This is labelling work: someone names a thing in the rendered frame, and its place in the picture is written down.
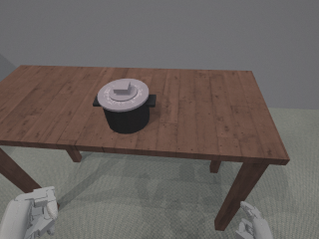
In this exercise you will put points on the right robot hand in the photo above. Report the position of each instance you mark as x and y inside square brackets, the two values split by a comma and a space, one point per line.
[258, 229]

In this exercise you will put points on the left robot hand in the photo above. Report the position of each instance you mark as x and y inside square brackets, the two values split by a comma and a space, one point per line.
[38, 209]

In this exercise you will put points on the table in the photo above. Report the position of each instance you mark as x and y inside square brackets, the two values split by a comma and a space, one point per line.
[217, 115]

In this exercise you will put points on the lid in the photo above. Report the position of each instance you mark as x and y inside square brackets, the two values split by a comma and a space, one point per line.
[118, 102]

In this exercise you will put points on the knob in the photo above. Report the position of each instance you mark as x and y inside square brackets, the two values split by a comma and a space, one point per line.
[122, 87]

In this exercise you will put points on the pot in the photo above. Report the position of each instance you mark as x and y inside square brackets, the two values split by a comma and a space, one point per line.
[130, 121]

